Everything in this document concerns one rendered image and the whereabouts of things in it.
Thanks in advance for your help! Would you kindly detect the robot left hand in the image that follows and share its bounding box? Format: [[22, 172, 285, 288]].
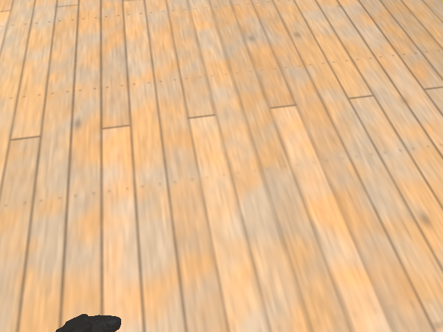
[[56, 314, 121, 332]]

